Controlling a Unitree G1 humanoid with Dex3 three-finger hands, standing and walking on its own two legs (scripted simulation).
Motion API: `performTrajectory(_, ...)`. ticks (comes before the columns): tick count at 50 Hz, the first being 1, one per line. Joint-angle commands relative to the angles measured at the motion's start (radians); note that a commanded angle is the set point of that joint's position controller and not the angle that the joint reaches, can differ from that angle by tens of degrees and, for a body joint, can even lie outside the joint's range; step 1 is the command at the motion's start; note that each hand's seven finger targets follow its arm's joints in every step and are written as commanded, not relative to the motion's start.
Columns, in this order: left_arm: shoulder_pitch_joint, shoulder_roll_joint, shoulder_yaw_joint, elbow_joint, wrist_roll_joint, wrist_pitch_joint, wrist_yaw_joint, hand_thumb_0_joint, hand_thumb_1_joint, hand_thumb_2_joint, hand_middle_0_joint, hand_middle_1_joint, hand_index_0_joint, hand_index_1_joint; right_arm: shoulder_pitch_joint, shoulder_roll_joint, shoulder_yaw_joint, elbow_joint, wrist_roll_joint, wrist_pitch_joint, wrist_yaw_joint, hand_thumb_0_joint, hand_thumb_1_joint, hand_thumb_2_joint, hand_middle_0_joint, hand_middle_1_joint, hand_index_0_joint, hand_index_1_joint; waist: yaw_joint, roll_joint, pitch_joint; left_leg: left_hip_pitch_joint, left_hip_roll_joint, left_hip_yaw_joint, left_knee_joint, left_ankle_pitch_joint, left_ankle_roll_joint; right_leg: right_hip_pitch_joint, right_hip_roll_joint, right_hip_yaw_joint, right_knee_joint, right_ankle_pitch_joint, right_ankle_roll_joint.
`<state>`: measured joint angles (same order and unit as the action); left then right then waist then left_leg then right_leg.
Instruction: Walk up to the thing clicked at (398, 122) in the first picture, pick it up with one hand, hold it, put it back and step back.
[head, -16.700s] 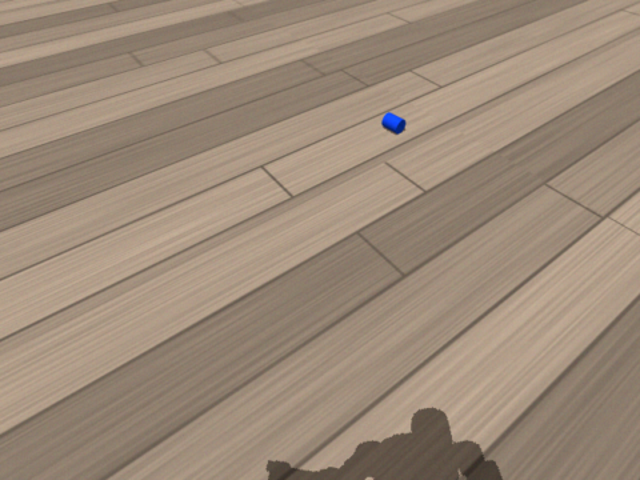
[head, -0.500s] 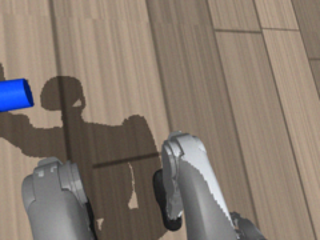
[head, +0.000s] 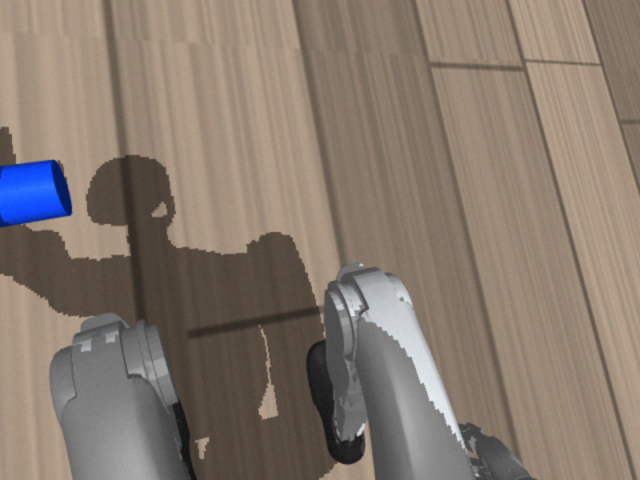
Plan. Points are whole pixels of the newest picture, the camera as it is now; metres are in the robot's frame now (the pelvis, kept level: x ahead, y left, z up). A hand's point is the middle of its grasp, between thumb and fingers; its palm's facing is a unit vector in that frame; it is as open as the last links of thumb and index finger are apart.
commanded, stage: rise first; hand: left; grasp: from above
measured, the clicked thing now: (20, 194) +0.50 +0.33 -0.28
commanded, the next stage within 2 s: approach in 0.28 s
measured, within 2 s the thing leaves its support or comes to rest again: neither
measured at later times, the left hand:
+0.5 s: hand out of the picture +0.46 +0.36 -0.15, palm faces -0.45 -0.07 -0.89, open 14.0 cm
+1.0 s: hand out of the picture +0.50 +0.32 -0.17, palm faces -0.47 -0.08 -0.88, open 13.8 cm
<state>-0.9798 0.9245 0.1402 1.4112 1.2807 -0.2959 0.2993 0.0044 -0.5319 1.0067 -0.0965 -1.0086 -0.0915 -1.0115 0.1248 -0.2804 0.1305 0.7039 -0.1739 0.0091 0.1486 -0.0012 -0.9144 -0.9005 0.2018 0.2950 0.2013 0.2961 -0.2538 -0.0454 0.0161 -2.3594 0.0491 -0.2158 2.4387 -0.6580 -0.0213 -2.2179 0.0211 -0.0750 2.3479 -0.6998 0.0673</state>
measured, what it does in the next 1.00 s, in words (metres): stands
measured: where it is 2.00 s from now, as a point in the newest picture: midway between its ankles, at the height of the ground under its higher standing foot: (261, 445)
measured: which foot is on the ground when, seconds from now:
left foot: down 0.00-1.00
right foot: down 0.00-1.00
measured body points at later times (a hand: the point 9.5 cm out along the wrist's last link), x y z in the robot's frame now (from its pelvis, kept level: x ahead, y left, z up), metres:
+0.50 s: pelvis +0.00 +0.00 +0.00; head +0.24 +0.10 +0.37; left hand +0.48 +0.36 -0.10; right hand +0.06 -0.27 -0.09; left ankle +0.08 +0.14 -0.29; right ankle +0.10 -0.13 -0.29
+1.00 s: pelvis +0.00 +0.00 +0.00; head +0.26 +0.08 +0.36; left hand +0.52 +0.32 -0.12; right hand +0.01 -0.26 -0.08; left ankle +0.08 +0.14 -0.29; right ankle +0.10 -0.13 -0.29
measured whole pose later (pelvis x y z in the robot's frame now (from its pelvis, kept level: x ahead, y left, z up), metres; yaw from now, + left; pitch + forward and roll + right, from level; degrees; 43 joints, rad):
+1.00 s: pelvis +0.00 +0.00 +0.00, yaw -1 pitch +33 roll -10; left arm -1.08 0.92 0.11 1.47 1.26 -0.17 0.27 0.01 -0.49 0.97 -0.15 -0.96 -0.14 -0.97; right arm 0.20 -0.28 0.19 0.65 -0.15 0.01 0.13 0.00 -0.91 -0.89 0.20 0.30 0.20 0.30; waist -0.34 -0.02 0.04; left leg -2.37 0.06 -0.21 2.43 -0.65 -0.01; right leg -2.24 0.03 -0.07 2.33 -0.68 0.07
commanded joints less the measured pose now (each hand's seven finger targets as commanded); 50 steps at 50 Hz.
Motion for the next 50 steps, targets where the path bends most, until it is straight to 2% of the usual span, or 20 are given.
performTrajectory(1, -0.294, 0.272, 0.024, -0.139, -0.020, 0.006, 0.038, 0.000, -0.537, 0.991, -0.090, -1.002, -0.088, -1.003, 0.198, -0.266, -0.089, 0.002, 0.001, -0.004, -0.016, 0.000, -0.906, -0.902, 0.200, 0.300, 0.200, 0.300, -0.007, 0.390, -0.661, 0.569, -0.017, 0.139, -0.229, 0.162, 0.038, 0.269, 0.034, -0.109, -0.238, 0.237, -0.088)
performTrajectory(4, -0.287, 0.277, 0.028, -0.122, -0.021, 0.003, 0.036, 0.000, -0.534, 0.992, -0.098, -0.988, -0.094, -0.992, 0.193, -0.268, -0.089, -0.001, 0.004, -0.003, -0.017, 0.000, -0.904, -0.901, 0.200, 0.300, 0.200, 0.300, -0.006, 0.381, -0.645, 0.559, -0.018, 0.134, -0.242, 0.133, 0.036, 0.257, 0.032, -0.116, -0.235, 0.208, -0.091)
performTrajectory(7, -0.305, 0.280, 0.023, -0.157, -0.011, 0.003, 0.033, 0.000, -0.542, 1.002, -0.098, -0.994, -0.092, -1.000, 0.193, -0.264, -0.087, -0.003, 0.005, -0.004, -0.017, 0.000, -0.906, -0.902, 0.200, 0.300, 0.200, 0.300, -0.003, 0.398, -0.684, 0.583, -0.018, 0.137, -0.236, 0.157, 0.036, 0.273, 0.034, -0.111, -0.237, 0.231, -0.091)
performTrajectory(9, -0.285, 0.290, 0.043, -0.136, -0.019, 0.004, 0.038, 0.000, -0.538, 0.997, -0.094, -0.995, -0.090, -0.999, 0.196, -0.265, -0.086, -0.004, 0.004, -0.002, -0.016, 0.000, -0.905, -0.902, 0.200, 0.300, 0.200, 0.300, 0.005, 0.380, -0.680, 0.559, -0.021, 0.142, -0.236, 0.160, 0.039, 0.290, 0.033, -0.108, -0.239, 0.237, -0.088)
performTrajectory(15, -0.298, 0.264, 0.019, -0.144, -0.018, 0.007, 0.030, 0.000, -0.518, 0.985, -0.119, -0.964, -0.111, -0.971, 0.201, -0.263, -0.086, -0.001, 0.003, -0.005, -0.017, 0.000, -0.904, -0.901, 0.200, 0.300, 0.200, 0.300, -0.011, 0.384, -0.668, 0.566, -0.021, 0.138, -0.242, 0.149, 0.037, 0.276, 0.032, -0.112, -0.242, 0.224, -0.090)
performTrajectory(18, -0.283, 0.277, 0.016, -0.129, -0.015, 0.006, 0.023, 0.000, -0.515, 0.977, -0.122, -0.968, -0.116, -0.974, 0.196, -0.265, -0.084, 0.000, 0.005, -0.003, -0.017, 0.000, -0.906, -0.902, 0.200, 0.300, 0.200, 0.300, 0.000, 0.380, -0.677, 0.562, -0.021, 0.141, -0.232, 0.159, 0.039, 0.285, 0.035, -0.106, -0.241, 0.234, -0.089)
performTrajectory(19, -0.299, 0.275, 0.020, -0.142, -0.021, 0.004, 0.022, 0.000, -0.591, 1.055, -0.124, -0.931, -0.086, -0.971, 0.200, -0.265, -0.085, -0.002, 0.006, -0.003, -0.018, 0.000, -0.909, -0.902, 0.200, 0.300, 0.200, 0.300, -0.008, 0.367, -0.672, 0.553, -0.021, 0.139, -0.232, 0.157, 0.040, 0.284, 0.034, -0.109, -0.239, 0.234, -0.088)
performTrajectory(20, -0.309, 0.288, 0.025, -0.161, -0.021, 0.002, 0.023, 0.000, -0.531, 0.988, -0.087, -1.011, -0.088, -1.013, 0.197, -0.265, -0.085, 0.000, 0.007, -0.001, -0.018, 0.000, -0.902, -0.896, 0.200, 0.300, 0.200, 0.300, 0.003, 0.383, -0.682, 0.556, -0.022, 0.140, -0.240, 0.149, 0.038, 0.280, 0.034, -0.108, -0.241, 0.224, -0.090)
performTrajectory(21, -0.322, 0.292, 0.024, -0.175, -0.016, 0.001, 0.023, 0.000, -0.541, 1.000, -0.093, -0.998, -0.088, -1.003, 0.196, -0.263, -0.086, 0.000, 0.005, 0.000, -0.020, 0.000, -0.904, -0.896, 0.200, 0.300, 0.200, 0.300, 0.003, 0.404, -0.694, 0.570, -0.021, 0.142, -0.238, 0.149, 0.037, 0.281, 0.034, -0.105, -0.240, 0.225, -0.091)
performTrajectory(26, -0.442, 0.214, -0.042, -0.196, -0.021, -0.005, 0.026, 0.000, -0.545, 0.997, -0.078, -1.027, -0.079, -1.024, 0.219, -0.264, -0.085, 0.010, 0.010, -0.003, -0.024, 0.000, -0.903, -0.896, 0.200, 0.300, 0.200, 0.300, -0.053, 0.400, -0.680, 0.571, -0.018, 0.132, -0.242, 0.125, 0.035, 0.252, 0.034, -0.114, -0.247, 0.214, -0.090)
performTrajectory(30, -0.508, 0.151, -0.104, -0.115, -0.007, 0.012, 0.032, 0.000, -0.547, 1.006, -0.085, -1.037, -0.085, -1.036, 0.234, -0.268, -0.079, 0.018, 0.012, -0.010, -0.030, 0.000, -0.905, -0.897, 0.200, 0.300, 0.200, 0.300, -0.091, 0.404, -0.644, 0.576, -0.013, 0.125, -0.240, 0.115, 0.033, 0.216, 0.037, -0.121, -0.251, 0.213, -0.093)
performTrajectory(32, -0.529, 0.187, -0.091, -0.076, 0.001, 0.028, 0.049, 0.000, -0.539, 0.998, -0.086, -1.031, -0.088, -1.028, 0.241, -0.274, -0.068, 0.013, 0.009, -0.010, -0.033, 0.000, -0.903, -0.896, 0.200, 0.300, 0.200, 0.300, -0.082, 0.410, -0.643, 0.570, -0.017, 0.128, -0.246, 0.124, 0.033, 0.222, 0.034, -0.122, -0.247, 0.219, -0.094)
performTrajectory(34, -0.532, 0.176, -0.103, -0.035, 0.018, 0.048, 0.053, 0.000, -0.528, 1.005, -0.111, -1.009, -0.107, -1.013, 0.245, -0.273, -0.056, 0.006, 0.003, -0.012, -0.034, 0.000, -0.903, -0.896, 0.200, 0.300, 0.200, 0.300, -0.098, 0.429, -0.631, 0.586, -0.014, 0.127, -0.245, 0.139, 0.031, 0.217, 0.035, -0.126, -0.242, 0.233, -0.095)
performTrajectory(35, -0.552, 0.212, -0.086, -0.034, 0.023, 0.058, 0.060, 0.000, -0.521, 0.991, -0.109, -1.012, -0.108, -1.012, 0.243, -0.279, -0.051, 0.001, 0.005, -0.011, -0.036, 0.000, -0.903, -0.896, 0.200, 0.300, 0.200, 0.300, -0.089, 0.446, -0.652, 0.595, -0.016, 0.121, -0.254, 0.149, 0.029, 0.217, 0.033, -0.128, -0.231, 0.239, -0.098)
performTrajectory(38, -0.519, 0.248, -0.061, -0.011, 0.032, 0.098, 0.067, 0.000, -0.511, 0.991, -0.126, -0.989, -0.122, -0.994, 0.244, -0.278, -0.036, -0.024, 0.004, -0.010, -0.033, 0.000, -0.902, -0.896, 0.200, 0.300, 0.200, 0.300, -0.078, 0.459, -0.683, 0.597, -0.017, 0.130, -0.248, 0.199, 0.033, 0.263, 0.036, -0.123, -0.227, 0.283, -0.096)
performTrajectory(41, -0.446, 0.267, -0.046, 0.034, 0.014, 0.133, 0.060, 0.000, -0.518, 0.976, -0.132, -0.969, -0.125, -0.977, 0.231, -0.273, -0.026, -0.046, 0.009, -0.008, -0.034, 0.000, -0.904, -0.897, 0.200, 0.300, 0.200, 0.300, -0.065, 0.424, -0.675, 0.546, -0.018, 0.143, -0.237, 0.197, 0.044, 0.303, 0.039, -0.111, -0.235, 0.291, -0.091)
performTrajectory(44, -0.385, 0.293, -0.024, 0.000, -0.012, 0.153, 0.033, 0.000, -0.483, 0.949, -0.166, -0.930, -0.157, -0.939, 0.228, -0.273, -0.026, -0.062, 0.017, -0.006, -0.034, 0.000, -0.904, -0.896, 0.200, 0.300, 0.200, 0.300, -0.051, 0.399, -0.663, 0.512, -0.017, 0.146, -0.242, 0.179, 0.049, 0.330, 0.040, -0.104, -0.239, 0.273, -0.086)
performTrajectory(46, -0.373, 0.320, -0.006, -0.081, -0.035, 0.149, 0.014, 0.000, -0.505, 0.965, -0.151, -0.932, -0.139, -0.943, 0.219, -0.276, -0.028, -0.066, 0.025, -0.003, -0.036, 0.000, -0.903, -0.895, 0.200, 0.300, 0.200, 0.300, -0.031, 0.417, -0.720, 0.544, -0.016, 0.142, -0.248, 0.198, 0.045, 0.351, 0.040, -0.104, -0.230, 0.281, -0.089)
performTrajectory(49, -0.359, 0.294, -0.007, -0.122, -0.057, 0.132, -0.018, 0.000, -0.502, 0.956, -0.153, -0.926, -0.142, -0.936, 0.232, -0.277, -0.036, -0.065, 0.027, -0.002, -0.034, 0.000, -0.905, -0.896, 0.200, 0.300, 0.200, 0.300, -0.054, 0.375, -0.663, 0.504, -0.016, 0.141, -0.226, 0.181, 0.048, 0.338, 0.039, -0.104, -0.243, 0.266, -0.088)
performTrajectory(50, -0.398, 0.293, -0.011, -0.169, -0.061, 0.115, -0.026, 0.000, -0.499, 0.955, -0.157, -0.920, -0.145, -0.931, 0.236, -0.272, -0.035, -0.059, 0.026, -0.001, -0.033, 0.000, -0.904, -0.896, 0.200, 0.300, 0.200, 0.300, -0.065, 0.391, -0.688, 0.510, -0.014, 0.139, -0.227, 0.172, 0.047, 0.353, 0.041, -0.102, -0.244, 0.260, -0.085)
